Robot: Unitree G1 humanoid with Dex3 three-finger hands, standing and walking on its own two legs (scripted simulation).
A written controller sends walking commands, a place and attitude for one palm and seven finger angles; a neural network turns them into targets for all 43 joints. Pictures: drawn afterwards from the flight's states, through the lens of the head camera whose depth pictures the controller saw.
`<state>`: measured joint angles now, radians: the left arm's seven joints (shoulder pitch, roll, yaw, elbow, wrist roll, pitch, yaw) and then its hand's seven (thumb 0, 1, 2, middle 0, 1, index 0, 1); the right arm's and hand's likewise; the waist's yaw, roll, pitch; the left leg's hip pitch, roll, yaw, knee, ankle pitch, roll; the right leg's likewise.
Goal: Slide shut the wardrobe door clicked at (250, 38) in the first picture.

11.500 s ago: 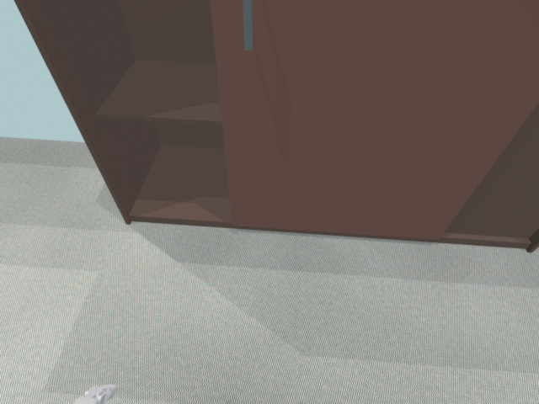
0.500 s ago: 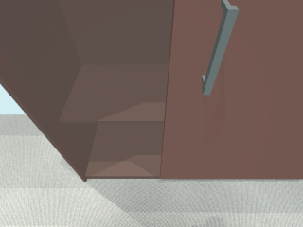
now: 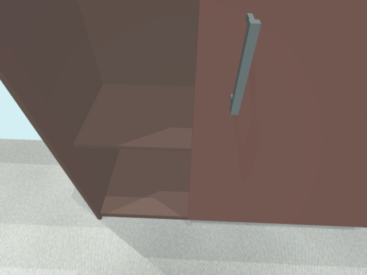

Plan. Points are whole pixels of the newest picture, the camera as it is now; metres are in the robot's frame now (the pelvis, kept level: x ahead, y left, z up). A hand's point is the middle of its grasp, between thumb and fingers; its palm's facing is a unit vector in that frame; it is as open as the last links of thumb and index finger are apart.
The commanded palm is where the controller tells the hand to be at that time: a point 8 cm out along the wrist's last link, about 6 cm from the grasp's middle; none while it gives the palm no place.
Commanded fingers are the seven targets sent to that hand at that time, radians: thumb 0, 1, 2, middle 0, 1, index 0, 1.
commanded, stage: come to a stop and stand still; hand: right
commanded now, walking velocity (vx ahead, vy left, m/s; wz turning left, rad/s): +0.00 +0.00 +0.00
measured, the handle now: (241, 69) +0.50 -0.10 +0.22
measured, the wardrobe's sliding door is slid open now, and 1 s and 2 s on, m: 0.49 0.49 0.49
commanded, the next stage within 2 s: none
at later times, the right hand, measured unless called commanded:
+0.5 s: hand out of the picture -0.07 -0.15 -0.17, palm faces +0.05 +0.98 -0.18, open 7.4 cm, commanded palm none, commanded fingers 0.00 -0.90 -0.90 0.20 0.30 0.20 0.30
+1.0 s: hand out of the picture -0.09 -0.12 -0.17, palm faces +0.09 +0.99 -0.15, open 7.4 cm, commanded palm none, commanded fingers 0.00 -0.90 -0.90 0.20 0.30 0.20 0.30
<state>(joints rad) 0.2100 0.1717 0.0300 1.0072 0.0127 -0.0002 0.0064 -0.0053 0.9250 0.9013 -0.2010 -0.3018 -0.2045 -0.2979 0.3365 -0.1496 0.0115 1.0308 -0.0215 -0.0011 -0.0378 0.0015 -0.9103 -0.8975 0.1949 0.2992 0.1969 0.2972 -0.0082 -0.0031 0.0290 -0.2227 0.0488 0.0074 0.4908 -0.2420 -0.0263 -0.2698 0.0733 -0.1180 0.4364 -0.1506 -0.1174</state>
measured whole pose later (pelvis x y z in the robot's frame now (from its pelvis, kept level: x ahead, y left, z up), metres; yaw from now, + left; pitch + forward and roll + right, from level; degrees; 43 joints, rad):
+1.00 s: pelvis -0.05 +0.02 +0.00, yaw -1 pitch -2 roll +1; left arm 0.33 0.12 0.03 1.13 0.02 0.01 0.02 0.00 0.91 0.90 -0.20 -0.30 -0.20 -0.30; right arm 0.42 -0.07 -0.01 1.11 -0.02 -0.01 -0.04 0.00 -0.91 -0.90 0.19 0.30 0.20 0.30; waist 0.00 -0.03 -0.02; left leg -0.28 0.01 -0.01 0.48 -0.26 0.01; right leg -0.32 0.06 -0.08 0.42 -0.17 -0.05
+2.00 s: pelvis -0.17 -0.03 +0.00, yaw +1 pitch +1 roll -2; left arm 0.40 0.13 0.03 1.05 0.03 -0.01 0.02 0.00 0.91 0.90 -0.20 -0.30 -0.21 -0.30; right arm 0.25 -0.19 -0.05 0.96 -0.02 0.01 0.01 0.00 -0.91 -0.90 0.19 0.30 0.20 0.30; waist 0.05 0.00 0.01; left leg -0.30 0.03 0.01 0.53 -0.29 0.01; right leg -0.28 -0.01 -0.04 0.48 -0.23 0.00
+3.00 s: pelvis -0.09 -0.02 +0.01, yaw -1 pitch -1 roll -1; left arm 0.29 0.13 -0.01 1.17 0.01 -0.01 0.03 0.00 0.92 0.90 -0.20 -0.30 -0.20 -0.30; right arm 0.30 -0.13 0.00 1.12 -0.01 -0.02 -0.04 0.00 -0.91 -0.90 0.19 0.30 0.20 0.30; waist 0.01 -0.01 0.02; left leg -0.08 0.00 0.05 0.39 -0.30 0.02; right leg -0.16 0.00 -0.07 0.40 -0.23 -0.01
